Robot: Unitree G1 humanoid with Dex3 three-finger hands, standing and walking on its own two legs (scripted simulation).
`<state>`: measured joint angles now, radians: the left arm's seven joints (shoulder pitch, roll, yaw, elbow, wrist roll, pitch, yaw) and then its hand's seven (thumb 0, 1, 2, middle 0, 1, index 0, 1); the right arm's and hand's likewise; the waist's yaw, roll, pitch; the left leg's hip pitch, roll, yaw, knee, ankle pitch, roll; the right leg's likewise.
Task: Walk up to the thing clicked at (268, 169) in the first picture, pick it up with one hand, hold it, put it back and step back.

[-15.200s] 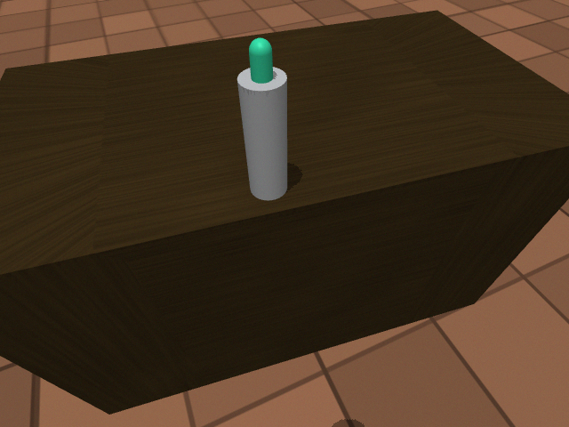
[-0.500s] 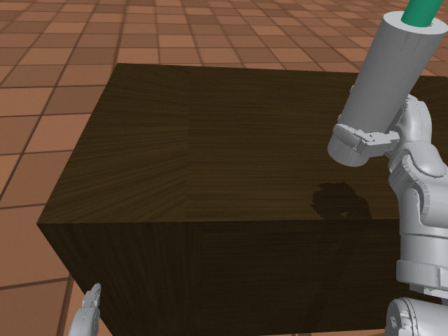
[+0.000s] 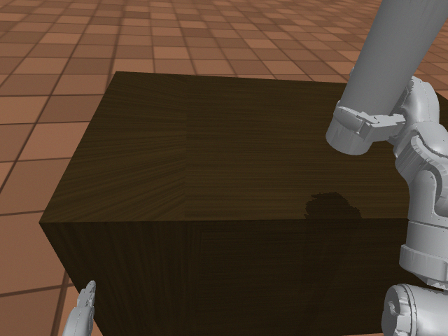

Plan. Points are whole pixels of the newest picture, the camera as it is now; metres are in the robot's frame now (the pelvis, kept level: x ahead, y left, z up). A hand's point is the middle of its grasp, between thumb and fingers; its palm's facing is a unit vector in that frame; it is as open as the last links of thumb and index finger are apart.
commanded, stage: lift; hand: right
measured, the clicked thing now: (386, 61) +0.35 -0.17 +0.37
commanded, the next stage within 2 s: hold in 0.04 s
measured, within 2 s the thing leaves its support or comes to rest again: neither
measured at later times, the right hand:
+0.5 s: hand (367, 92) +0.35 -0.16 +0.32, palm faces +0.12 +0.99 -0.02, open 9.9 cm
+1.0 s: hand (373, 84) +0.35 -0.16 +0.34, palm faces +0.13 +0.99 -0.02, open 9.9 cm
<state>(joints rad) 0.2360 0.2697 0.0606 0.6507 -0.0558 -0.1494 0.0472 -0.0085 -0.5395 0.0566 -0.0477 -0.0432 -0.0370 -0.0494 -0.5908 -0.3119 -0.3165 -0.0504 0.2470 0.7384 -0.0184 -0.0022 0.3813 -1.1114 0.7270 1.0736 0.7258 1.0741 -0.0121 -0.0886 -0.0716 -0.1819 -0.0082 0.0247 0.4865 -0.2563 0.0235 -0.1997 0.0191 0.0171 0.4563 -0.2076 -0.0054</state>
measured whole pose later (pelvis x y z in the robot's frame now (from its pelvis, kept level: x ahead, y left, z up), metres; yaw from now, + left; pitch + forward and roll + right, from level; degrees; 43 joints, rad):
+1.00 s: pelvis +0.00 +0.00 +0.00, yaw +0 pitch -3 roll -1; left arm 0.22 0.28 0.05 0.71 -0.07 -0.19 0.04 -0.01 -0.53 0.05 -0.05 -0.05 -0.04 -0.05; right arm -0.70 -0.34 -0.34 -0.09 0.27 0.91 -0.01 0.00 0.41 -1.15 0.73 1.09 0.73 1.09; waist -0.02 -0.10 -0.09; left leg -0.19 0.00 0.03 0.50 -0.27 0.02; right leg -0.20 0.02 0.02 0.46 -0.21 -0.01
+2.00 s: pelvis -0.01 +0.00 +0.00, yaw +0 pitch -4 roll +0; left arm 0.21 0.28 0.04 0.73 -0.07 -0.20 0.06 -0.01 -0.52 0.05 -0.05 -0.05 -0.05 -0.05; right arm -0.65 -0.34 -0.33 -0.15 0.27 0.89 0.01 0.00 0.43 -1.17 0.73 1.09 0.73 1.09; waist -0.02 -0.10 -0.09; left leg -0.18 -0.01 0.03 0.51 -0.26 0.02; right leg -0.21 0.02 0.02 0.48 -0.21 -0.01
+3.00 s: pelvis +0.00 +0.00 +0.00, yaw +0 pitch -3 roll +0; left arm 0.21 0.28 0.05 0.71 -0.06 -0.20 0.06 -0.01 -0.51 0.05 -0.05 -0.05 -0.05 -0.05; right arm -0.62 -0.33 -0.34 -0.14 0.28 0.89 0.00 0.00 0.44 -1.18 0.73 1.09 0.73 1.09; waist -0.02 -0.10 -0.09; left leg -0.18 -0.01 0.03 0.50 -0.27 0.02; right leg -0.20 0.02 0.02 0.48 -0.22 -0.01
